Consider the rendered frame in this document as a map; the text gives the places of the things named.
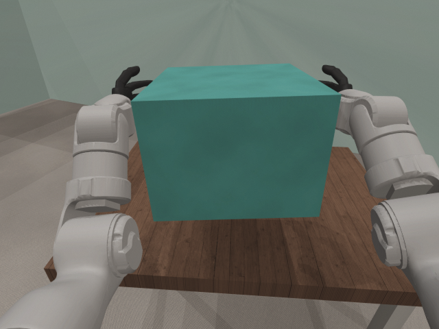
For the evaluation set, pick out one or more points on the right robot upper arm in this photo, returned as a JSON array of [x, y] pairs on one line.
[[405, 234]]

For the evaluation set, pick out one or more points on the left robot upper arm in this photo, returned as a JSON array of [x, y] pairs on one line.
[[92, 256]]

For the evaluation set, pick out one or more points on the robot right forearm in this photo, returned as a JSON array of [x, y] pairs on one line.
[[395, 162]]

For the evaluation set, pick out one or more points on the robot left forearm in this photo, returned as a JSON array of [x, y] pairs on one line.
[[100, 159]]

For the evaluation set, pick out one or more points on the left robot hand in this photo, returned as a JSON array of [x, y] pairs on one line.
[[121, 86]]

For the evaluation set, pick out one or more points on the table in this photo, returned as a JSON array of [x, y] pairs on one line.
[[330, 257]]

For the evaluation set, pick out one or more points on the right robot hand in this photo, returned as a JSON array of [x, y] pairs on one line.
[[338, 76]]

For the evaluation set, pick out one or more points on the carton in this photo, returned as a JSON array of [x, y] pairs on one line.
[[235, 142]]

